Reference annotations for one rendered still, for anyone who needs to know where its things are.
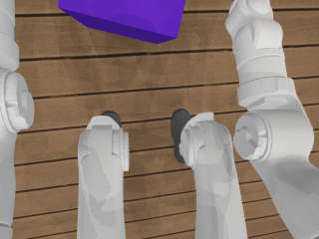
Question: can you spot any robot left forearm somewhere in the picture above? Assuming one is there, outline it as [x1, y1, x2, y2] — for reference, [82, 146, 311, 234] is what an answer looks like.
[0, 0, 20, 72]

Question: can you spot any robot left upper arm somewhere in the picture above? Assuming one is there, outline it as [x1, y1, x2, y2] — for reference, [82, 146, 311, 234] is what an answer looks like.
[0, 68, 35, 239]

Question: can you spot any robot right forearm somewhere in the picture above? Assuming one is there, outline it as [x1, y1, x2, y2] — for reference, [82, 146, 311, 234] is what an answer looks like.
[225, 0, 314, 142]

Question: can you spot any right robot foot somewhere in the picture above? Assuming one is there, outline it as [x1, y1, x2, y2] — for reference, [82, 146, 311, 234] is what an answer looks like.
[170, 109, 191, 163]

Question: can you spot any carton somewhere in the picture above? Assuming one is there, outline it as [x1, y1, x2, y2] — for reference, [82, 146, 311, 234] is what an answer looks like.
[58, 0, 186, 44]

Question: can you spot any right robot thigh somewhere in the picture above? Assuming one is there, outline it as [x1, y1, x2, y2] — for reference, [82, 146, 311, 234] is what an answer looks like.
[182, 119, 248, 239]

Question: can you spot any robot right upper arm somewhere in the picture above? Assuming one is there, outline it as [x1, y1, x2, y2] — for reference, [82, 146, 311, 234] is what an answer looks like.
[232, 110, 319, 239]

